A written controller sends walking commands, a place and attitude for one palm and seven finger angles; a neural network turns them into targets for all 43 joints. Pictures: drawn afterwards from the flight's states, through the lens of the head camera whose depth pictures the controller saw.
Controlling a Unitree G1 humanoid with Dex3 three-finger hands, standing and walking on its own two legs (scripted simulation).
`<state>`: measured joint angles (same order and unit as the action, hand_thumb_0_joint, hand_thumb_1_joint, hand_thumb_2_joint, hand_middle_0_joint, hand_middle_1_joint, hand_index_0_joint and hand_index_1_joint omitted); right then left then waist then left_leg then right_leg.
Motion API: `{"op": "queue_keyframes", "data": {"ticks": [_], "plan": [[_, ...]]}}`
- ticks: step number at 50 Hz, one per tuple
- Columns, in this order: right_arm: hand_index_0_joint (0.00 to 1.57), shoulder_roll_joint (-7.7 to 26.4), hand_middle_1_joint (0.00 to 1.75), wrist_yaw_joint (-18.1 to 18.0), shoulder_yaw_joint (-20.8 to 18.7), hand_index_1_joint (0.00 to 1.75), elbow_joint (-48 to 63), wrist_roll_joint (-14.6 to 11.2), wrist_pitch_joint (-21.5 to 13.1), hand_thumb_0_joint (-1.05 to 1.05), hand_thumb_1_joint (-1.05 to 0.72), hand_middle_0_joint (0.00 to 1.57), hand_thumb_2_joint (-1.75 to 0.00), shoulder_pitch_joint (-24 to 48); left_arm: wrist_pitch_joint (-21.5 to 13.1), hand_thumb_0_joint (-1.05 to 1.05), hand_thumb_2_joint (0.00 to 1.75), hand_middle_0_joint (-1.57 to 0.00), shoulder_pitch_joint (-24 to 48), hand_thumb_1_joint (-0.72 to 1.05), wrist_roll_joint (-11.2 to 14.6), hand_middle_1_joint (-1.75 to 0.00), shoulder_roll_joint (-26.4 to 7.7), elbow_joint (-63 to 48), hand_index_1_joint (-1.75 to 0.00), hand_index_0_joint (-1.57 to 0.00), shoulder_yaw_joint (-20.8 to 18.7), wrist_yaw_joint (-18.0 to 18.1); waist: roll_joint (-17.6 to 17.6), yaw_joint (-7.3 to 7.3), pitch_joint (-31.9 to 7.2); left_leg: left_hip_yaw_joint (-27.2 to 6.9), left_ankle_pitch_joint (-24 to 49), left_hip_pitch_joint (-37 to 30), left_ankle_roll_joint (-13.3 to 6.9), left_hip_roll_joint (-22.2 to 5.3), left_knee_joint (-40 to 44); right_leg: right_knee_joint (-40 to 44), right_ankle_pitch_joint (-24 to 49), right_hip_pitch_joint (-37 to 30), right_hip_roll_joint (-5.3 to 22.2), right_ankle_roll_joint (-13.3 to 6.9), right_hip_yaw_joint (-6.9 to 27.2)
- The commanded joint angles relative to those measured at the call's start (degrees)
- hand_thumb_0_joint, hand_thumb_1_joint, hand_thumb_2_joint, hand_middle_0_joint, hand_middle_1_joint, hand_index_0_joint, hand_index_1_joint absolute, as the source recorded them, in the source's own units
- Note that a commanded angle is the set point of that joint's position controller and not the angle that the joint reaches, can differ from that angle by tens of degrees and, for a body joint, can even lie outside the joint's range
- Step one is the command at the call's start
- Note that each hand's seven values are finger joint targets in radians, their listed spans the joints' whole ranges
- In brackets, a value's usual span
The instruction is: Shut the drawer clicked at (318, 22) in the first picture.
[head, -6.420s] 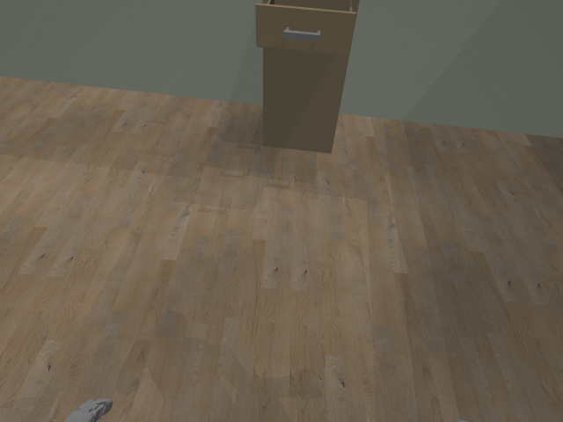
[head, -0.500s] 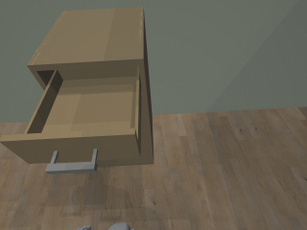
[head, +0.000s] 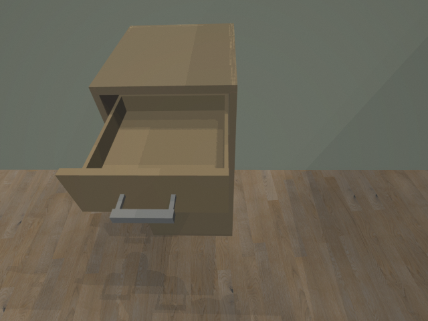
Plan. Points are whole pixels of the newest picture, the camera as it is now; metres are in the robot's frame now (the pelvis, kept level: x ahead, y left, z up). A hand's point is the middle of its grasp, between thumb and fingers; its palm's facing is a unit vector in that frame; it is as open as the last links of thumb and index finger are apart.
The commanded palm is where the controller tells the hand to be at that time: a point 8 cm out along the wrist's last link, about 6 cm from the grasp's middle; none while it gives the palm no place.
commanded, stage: come to a stop and stand still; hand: left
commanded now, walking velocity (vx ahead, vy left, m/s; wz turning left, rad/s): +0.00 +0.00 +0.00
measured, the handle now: (145, 207) +0.33 +0.18 +0.01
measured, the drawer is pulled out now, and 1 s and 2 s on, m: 0.29 0.29 0.29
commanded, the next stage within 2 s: look again from close up in 0.82 s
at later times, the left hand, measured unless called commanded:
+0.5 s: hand out of the picture -0.05 +0.22 -0.16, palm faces +0.02 -0.98 -0.21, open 7.3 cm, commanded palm none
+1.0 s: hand out of the picture -0.09 +0.20 -0.16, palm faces +0.04 -0.99 -0.15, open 7.4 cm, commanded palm none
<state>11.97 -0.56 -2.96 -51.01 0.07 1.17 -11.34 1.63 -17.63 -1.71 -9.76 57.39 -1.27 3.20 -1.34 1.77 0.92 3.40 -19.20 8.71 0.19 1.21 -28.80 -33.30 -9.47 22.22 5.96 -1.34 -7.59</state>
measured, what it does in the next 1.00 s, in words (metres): steps on the spot: right foot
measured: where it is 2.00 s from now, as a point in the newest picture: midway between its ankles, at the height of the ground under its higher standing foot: outside the picture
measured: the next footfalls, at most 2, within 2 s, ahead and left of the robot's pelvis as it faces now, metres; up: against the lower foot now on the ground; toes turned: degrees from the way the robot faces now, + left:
right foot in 0.58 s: +0.05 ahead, -0.05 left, +0.00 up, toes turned +1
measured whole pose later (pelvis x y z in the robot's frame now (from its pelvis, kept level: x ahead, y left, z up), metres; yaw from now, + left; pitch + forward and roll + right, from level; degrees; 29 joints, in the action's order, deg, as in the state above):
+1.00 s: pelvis -0.08 +0.05 +0.01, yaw +0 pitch -1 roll +0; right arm 8.3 -1.2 0.0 -61.3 0.7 -0.1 -18.8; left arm 0.1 -19.7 -1.0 -6.3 61.3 0.3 1.8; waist 0.0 0.1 0.4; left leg 4.6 -9.3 13.9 -4.6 3.5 -24.0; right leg -26.1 -9.9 15.2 -0.6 -1.0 0.7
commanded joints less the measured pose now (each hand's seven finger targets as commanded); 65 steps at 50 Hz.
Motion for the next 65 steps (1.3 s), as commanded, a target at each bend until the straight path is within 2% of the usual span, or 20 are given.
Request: {"op": "queue_keyframes", "data": {"ticks": [1, 2, 5, 8, 11, 13, 15, 18, 20, 21, 24, 27, 30, 33, 36, 39, 42, 46, 52, 65], "plan": [[0.2, 7.4, 0.3, -0.6, -0.5, 0.3, 3.9, 1.8, -0.5, 0.0, -0.9, 0.2, -0.9, -4.0, 0.1, 0.0, 0.9, -0.2, 0.6, 0.9, 1.0, -0.3, -4.3, -5.6, -0.3, -0.2, -1.4, -0.4, -5.6, -1.42, 4.3, -13.7, 8.1, 10.8, -7.3, -16.3, 14.3, -2.4, -11.8, -1.6, -3.2, 1.0, 4.2], [0.2, 5.4, 0.3, -0.8, 0.2, 0.3, 3.6, 1.6, -0.7, 0.0, -0.9, 0.2, -0.9, -1.5, 0.6, 0.0, 0.9, -0.2, 1.8, 0.9, 0.4, -0.3, -4.7, -4.7, -0.3, -0.2, -1.3, -0.4, -10.7, -1.5, 7.5, -12.8, 4.1, 15.0, -6.5, -13.8, 16.7, -5.6, -11.9, -3.0, -3.4, 0.8, 5.1], [0.2, 5.4, 0.3, -0.5, 0.7, 0.3, 3.2, 1.5, -0.4, 0.0, -0.9, 0.2, -0.9, 0.5, 0.7, 0.0, 0.9, -0.2, -2.0, 0.9, 0.5, -0.3, -4.5, -3.6, -0.3, -0.2, -1.2, -1.1, -7.1, 0.26, 9.8, -10.2, -4.6, 20.7, -6.7, -10.5, 16.1, -9.6, -8.0, -5.5, -5.2, 0.4, 6.9], [0.2, 5.5, 0.3, -0.5, 0.7, 0.3, 2.5, 1.3, -0.5, 0.0, -0.9, 0.2, -0.9, -1.3, 0.1, 0.0, 0.9, -0.2, -4.1, 0.9, 0.3, -0.3, -4.5, -3.5, -0.3, -0.2, -1.2, -1.3, -1.2, 0.9, 10.0, -11.1, -13.0, 22.3, -6.0, -9.8, 14.6, -1.7, -6.1, -9.2, -4.8, 0.0, 8.1], [0.2, 4.0, 0.3, -0.6, 1.3, 0.3, 1.1, 1.0, -0.9, 0.0, -0.9, 0.2, -0.9, -4.8, -1.0, 0.0, 0.9, -0.2, -3.6, 0.9, 0.3, -0.3, -5.6, -4.0, -0.3, -0.2, -0.7, -1.3, 1.4, -0.63, 8.8, -10.8, -11.5, 16.6, -4.1, -5.9, 12.2, 8.8, -11.9, -6.0, -1.6, -2.1, 15.2], [0.2, 4.3, 0.3, -0.4, 1.0, 0.3, -0.4, 1.1, -0.4, 0.0, -0.9, 0.2, -0.9, -8.9, -1.5, 0.0, 0.9, -0.2, -1.3, 0.9, 0.4, -0.3, -7.2, -4.7, -0.3, -0.2, -1.2, -1.4, 10.3, -2.59, 5.6, -7.5, -11.4, 11.1, -3.5, -3.8, 7.4, 13.7, -24.6, -0.6, 0.2, -3.1, 19.3], [0.2, 3.7, 0.3, -0.4, 1.0, 0.3, -2.0, 1.3, 0.0, 0.0, -0.9, 0.2, -0.9, -12.5, -1.3, 0.0, 0.9, -0.2, 0.3, 0.9, 0.6, -0.3, -7.3, -5.3, -0.3, -0.2, -1.5, -1.1, 13.1, -3.86, 4.6, -5.7, -8.3, 5.8, -3.2, -2.4, 3.8, 16.5, -29.2, 4.7, 1.6, -3.7, 20.3], [0.2, 2.4, 0.3, -0.5, 1.2, 0.3, -3.9, 1.6, -0.5, 0.0, -0.9, 0.2, -0.9, -14.9, -1.2, 0.0, 0.9, -0.2, 0.9, 0.9, 1.0, -0.3, -6.2, -5.3, -0.3, -0.2, -1.9, -1.2, 5.1, -4.84, 2.1, -6.9, -6.3, 3.0, -3.2, -2.9, 6.4, 12.3, -23.1, 5.5, -0.2, -3.0, 17.7], [0.2, 3.5, 0.3, -0.7, 1.1, 0.3, -3.6, 1.7, -1.2, 0.0, -0.9, 0.2, -0.9, -11.7, -0.7, 0.0, 0.9, -0.2, -0.9, 0.9, 1.0, -0.3, -4.5, -4.7, -0.3, -0.2, -1.7, -1.4, -3.3, -2.54, 2.5, -13.8, -14.7, 11.0, -4.4, -8.3, 16.4, 3.1, -14.1, -1.9, -5.1, -0.9, 11.0], [0.2, 4.2, 0.3, -0.9, 1.0, 0.3, -3.1, 1.4, -1.4, 0.0, -0.9, 0.2, -0.9, -8.8, -0.5, 0.0, 0.9, -0.2, -2.5, 0.9, 0.8, -0.3, -3.3, -3.9, -0.3, -0.2, -1.6, -1.5, -5.6, -0.99, 2.6, -15.5, -16.0, 14.9, -5.3, -10.3, 18.7, -2.0, -9.9, -5.5, -6.0, -0.3, 8.8], [0.2, 4.5, 0.3, -1.1, 1.0, 0.3, -3.2, 1.0, -1.1, 0.0, -0.9, 0.2, -0.9, -4.6, 0.2, 0.0, 0.9, -0.2, -6.2, 0.9, 0.3, -0.3, -1.7, -1.7, -0.3, -0.2, -1.2, -1.7, -6.8, 1.33, 2.9, -15.2, -17.9, 21.9, -6.7, -11.1, 19.6, -8.1, -8.5, -11.0, -6.3, 0.1, 7.9], [0.2, 4.1, 0.3, -1.1, 1.0, 0.3, -4.1, 1.1, -0.8, 0.0, -0.9, 0.2, -0.9, -5.1, 0.0, 0.0, 0.9, -0.2, -6.6, 0.9, 0.3, -0.3, -1.0, -0.7, -0.3, -0.2, -0.9, -1.5, -4.0, 1.02, 7.8, -14.8, -18.7, 23.1, -6.7, -10.7, 18.1, -2.3, -9.6, -10.4, -5.5, -0.3, 9.0], [0.2, 1.7, 0.3, -1.1, 1.5, 0.3, -5.5, 0.8, -1.0, 0.0, -0.9, 0.2, -0.9, -9.2, -1.5, 0.0, 0.9, -0.2, -5.1, 0.9, 0.5, -0.3, -1.8, -0.4, -0.3, -0.2, -0.1, -1.2, 2.0, -1.6, 10.0, -12.9, -11.3, 15.1, -4.1, -6.1, 13.0, 12.2, -15.7, -3.6, -1.6, -2.9, 17.6], [0.2, 1.6, 0.3, -0.8, 1.3, 0.3, -6.7, 1.0, -0.6, 0.0, -0.9, 0.2, -0.9, -13.0, -2.1, 0.0, 0.9, -0.2, -2.4, 0.9, 0.8, -0.3, -2.9, -0.7, -0.3, -0.2, -0.2, -1.1, 8.8, -4.06, 7.0, -8.2, -7.1, 5.3, -3.0, -4.0, 6.7, 17.4, -27.9, 5.9, 0.2, -3.7, 20.3], [0.2, 0.6, 0.3, -1.0, 1.6, 0.3, -7.5, 1.0, -0.9, 0.0, -0.9, 0.2, -0.9, -14.1, -2.3, 0.0, 0.9, -0.2, -2.0, 0.9, 1.0, -0.3, -2.2, -0.5, -0.3, -0.2, -0.1, -1.1, 5.6, -4.9, 4.0, -7.0, -1.2, 0.8, -2.7, -3.7, 5.3, 16.6, -22.5, 6.0, -0.3, -3.7, 19.6], [0.2, 1.3, 0.3, -1.2, 1.7, 0.3, -7.3, 1.0, -1.7, 0.0, -0.9, 0.2, -0.9, -11.6, -2.3, 0.0, 0.9, -0.2, -3.6, 0.9, 1.0, -0.3, -1.5, 0.1, -0.3, -0.2, 0.0, -1.5, 1.1, -3.32, 2.5, -10.0, -6.1, 5.1, -3.1, -6.2, 11.9, 13.5, -16.9, -0.7, -2.9, -2.3, 16.1], [0.2, 2.1, 0.3, -1.1, 1.6, 0.3, -7.1, 1.0, -2.0, 0.0, -0.9, 0.2, -0.9, -9.4, -2.1, 0.0, 0.9, -0.2, -5.0, 0.9, 0.7, -0.3, -1.0, 0.8, -0.3, -0.2, 0.1, -1.4, -0.9, -2.08, 4.1, -12.0, -10.9, 9.7, -3.5, -7.5, 15.5, 11.9, -14.6, -3.7, -3.5, -1.9, 14.8], [0.2, 2.0, 0.3, -1.2, 1.9, 0.3, -7.7, 0.8, -2.2, 0.0, -0.9, 0.2, -0.9, -8.9, -2.2, 0.0, 0.9, -0.2, -5.9, 0.9, 0.6, -0.3, -0.7, 1.6, -0.3, -0.2, 0.5, -1.4, -0.9, -1.53, 4.9, -12.7, -9.6, 10.6, -3.8, -7.8, 16.5, 11.2, -9.9, -6.0, -3.4, -1.8, 13.8], [0.2, 1.9, 0.3, -1.1, 1.9, 0.3, -8.4, 0.8, -2.1, 0.0, -0.9, 0.2, -0.9, -9.5, -2.4, 0.0, 0.9, -0.2, -5.9, 0.9, 0.6, -0.3, -1.2, 2.1, -0.3, -0.2, 0.6, -1.3, 0.6, -1.78, 5.3, -12.1, -10.1, 10.2, -3.7, -7.1, 16.0, 13.2, -12.9, -5.4, -2.6, -1.6, 14.4], [0.2, 0.8, 0.3, -1.4, 2.9, 0.3, -10.7, 0.3, -3.4, 0.0, -0.9, 0.2, -0.9, -10.1, -3.3, 0.0, 0.9, -0.2, -4.9, 0.9, 1.2, -0.3, -0.9, 3.6, -0.3, -0.2, 1.5, -1.0, 2.4, -2.3, 2.4, -9.0, 7.6, 3.6, -3.3, -6.8, 12.7, 13.3, 0.6, -8.8, -1.4, -1.7, 14.6]]}}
